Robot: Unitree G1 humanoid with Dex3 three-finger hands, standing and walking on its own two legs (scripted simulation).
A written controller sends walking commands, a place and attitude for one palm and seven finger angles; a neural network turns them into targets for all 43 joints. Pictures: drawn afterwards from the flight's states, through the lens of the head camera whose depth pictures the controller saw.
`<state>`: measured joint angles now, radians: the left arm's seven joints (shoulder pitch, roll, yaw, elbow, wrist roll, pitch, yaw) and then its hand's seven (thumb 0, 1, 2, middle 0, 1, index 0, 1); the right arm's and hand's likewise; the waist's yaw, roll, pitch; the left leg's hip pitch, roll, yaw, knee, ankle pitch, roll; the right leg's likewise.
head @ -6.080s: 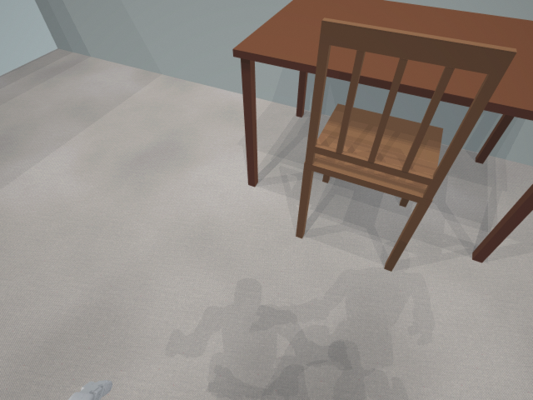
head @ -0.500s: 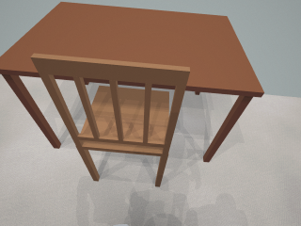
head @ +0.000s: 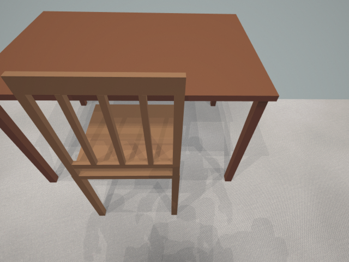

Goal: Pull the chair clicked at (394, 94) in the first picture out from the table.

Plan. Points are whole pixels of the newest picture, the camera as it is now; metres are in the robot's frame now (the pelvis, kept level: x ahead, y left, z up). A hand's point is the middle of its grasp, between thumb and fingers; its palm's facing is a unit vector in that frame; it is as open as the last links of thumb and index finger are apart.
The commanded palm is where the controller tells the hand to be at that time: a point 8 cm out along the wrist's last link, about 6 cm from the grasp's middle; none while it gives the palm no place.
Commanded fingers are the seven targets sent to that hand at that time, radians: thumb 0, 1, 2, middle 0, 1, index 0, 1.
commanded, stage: come to a stop and stand still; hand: left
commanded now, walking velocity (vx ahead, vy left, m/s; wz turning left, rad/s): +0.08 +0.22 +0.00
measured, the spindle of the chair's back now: (113, 134) +0.49 +0.23 -0.05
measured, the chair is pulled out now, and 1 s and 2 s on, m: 0.00 0.00 0.00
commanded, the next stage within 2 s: look again from close up in 0.96 s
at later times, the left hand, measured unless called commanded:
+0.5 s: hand out of the picture -0.01 +0.23 -0.18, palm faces +0.06 -0.97 -0.23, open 7.4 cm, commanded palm none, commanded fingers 0.00 0.90 0.90 -0.20 -0.30 -0.20 -0.30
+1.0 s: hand out of the picture +0.01 +0.27 -0.17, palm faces -0.01 -0.97 -0.23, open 7.4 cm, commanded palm none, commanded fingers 0.00 0.90 0.90 -0.20 -0.30 -0.20 -0.30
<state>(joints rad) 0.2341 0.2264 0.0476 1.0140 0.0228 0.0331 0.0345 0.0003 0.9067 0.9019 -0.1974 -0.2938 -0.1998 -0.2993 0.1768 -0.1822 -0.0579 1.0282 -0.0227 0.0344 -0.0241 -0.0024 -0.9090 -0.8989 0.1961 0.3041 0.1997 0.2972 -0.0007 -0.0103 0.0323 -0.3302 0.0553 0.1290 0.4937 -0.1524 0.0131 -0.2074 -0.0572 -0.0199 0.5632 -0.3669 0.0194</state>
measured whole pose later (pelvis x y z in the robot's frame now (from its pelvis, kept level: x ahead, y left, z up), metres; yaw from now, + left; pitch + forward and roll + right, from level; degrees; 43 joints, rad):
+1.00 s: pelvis +0.00 +0.08 +0.00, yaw -1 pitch -1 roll +0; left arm 0.30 0.19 -0.01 1.03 0.01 0.02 0.03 0.00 0.90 0.90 -0.20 -0.29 -0.20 -0.30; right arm 0.26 -0.20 0.01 1.01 -0.02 -0.01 -0.02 0.00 -0.92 -0.90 0.20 0.30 0.20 0.30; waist 0.01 -0.01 0.04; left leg -0.17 -0.07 0.13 0.49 -0.32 0.10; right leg -0.18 -0.15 0.06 0.48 -0.29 0.03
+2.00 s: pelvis +0.00 +0.00 +0.01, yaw +0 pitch -1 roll +0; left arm 0.30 0.15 -0.02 1.08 0.01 -0.01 0.03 0.00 0.90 0.90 -0.20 -0.29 -0.20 -0.30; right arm 0.25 -0.17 0.01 1.11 0.00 -0.01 -0.02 0.01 -0.91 -0.90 0.19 0.30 0.20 0.30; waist 0.01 -0.01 0.04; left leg -0.14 0.04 0.07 0.43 -0.27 -0.02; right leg -0.15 -0.05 0.00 0.44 -0.27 0.04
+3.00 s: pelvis +0.07 +0.02 +0.01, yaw +2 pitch +2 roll +0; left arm 0.29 0.15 0.00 1.07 0.01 -0.01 0.05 0.01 0.93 0.90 -0.20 -0.29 -0.21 -0.30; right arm 0.28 -0.16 0.00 1.10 0.00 -0.01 -0.05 0.02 -0.92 -0.90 0.20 0.30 0.20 0.30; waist 0.00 0.00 0.04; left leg -0.12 0.03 0.05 0.49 -0.31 0.00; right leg -0.16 -0.08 -0.09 0.57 -0.28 0.03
